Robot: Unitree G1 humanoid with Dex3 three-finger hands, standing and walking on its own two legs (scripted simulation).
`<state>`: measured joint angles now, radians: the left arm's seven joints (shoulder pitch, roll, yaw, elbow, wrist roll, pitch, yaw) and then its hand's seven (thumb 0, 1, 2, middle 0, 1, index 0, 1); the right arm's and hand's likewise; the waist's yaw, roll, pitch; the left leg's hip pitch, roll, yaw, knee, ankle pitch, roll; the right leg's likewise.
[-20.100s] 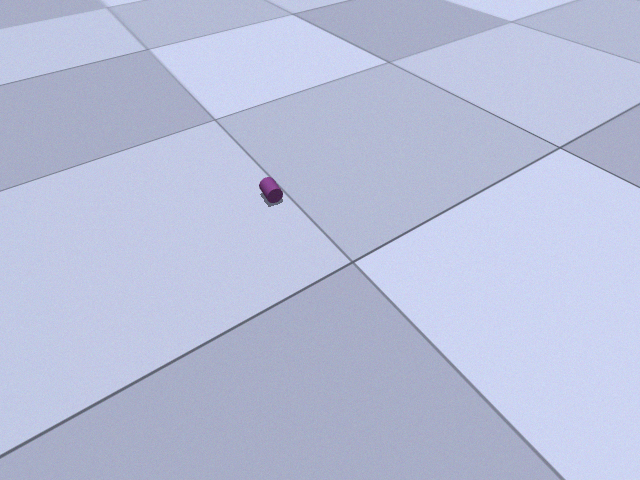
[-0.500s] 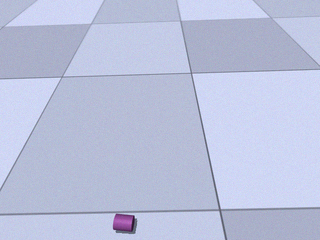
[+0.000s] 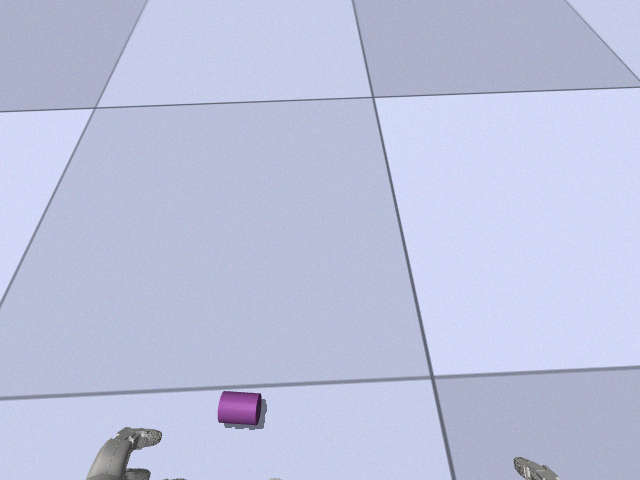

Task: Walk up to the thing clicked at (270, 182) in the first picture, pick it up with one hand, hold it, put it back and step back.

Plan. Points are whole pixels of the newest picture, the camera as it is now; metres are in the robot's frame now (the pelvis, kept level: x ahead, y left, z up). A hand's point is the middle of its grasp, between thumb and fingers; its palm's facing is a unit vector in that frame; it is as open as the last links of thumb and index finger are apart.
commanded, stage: rise first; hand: left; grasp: from above
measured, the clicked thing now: (240, 407) +0.38 +0.26 -0.70
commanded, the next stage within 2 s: none
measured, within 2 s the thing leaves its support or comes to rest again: neither
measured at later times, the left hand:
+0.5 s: hand out of the picture +0.13 +0.27 -0.22, palm faces -0.21 -0.85 -0.49, open 13.8 cm
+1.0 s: hand (186, 448) +0.24 +0.30 -0.42, palm faces -0.46 -0.42 -0.78, open 13.6 cm
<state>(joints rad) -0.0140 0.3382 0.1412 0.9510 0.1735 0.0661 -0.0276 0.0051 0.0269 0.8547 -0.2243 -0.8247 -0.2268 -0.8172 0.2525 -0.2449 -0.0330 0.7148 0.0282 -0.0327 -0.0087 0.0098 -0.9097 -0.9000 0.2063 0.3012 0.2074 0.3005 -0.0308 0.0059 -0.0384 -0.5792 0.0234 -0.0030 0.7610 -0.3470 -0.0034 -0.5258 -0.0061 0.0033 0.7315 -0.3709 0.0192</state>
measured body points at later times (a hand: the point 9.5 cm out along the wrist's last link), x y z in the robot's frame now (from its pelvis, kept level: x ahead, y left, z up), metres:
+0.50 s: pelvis -0.01 +0.01 -0.09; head +0.10 +0.02 +0.35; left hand +0.14 +0.31 -0.19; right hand +0.18 -0.24 -0.17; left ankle +0.02 +0.12 -0.71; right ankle -0.01 -0.13 -0.71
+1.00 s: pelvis -0.08 -0.01 -0.29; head +0.13 +0.01 +0.11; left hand +0.26 +0.32 -0.37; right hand +0.09 -0.28 -0.42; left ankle +0.01 +0.12 -0.71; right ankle -0.01 -0.14 -0.71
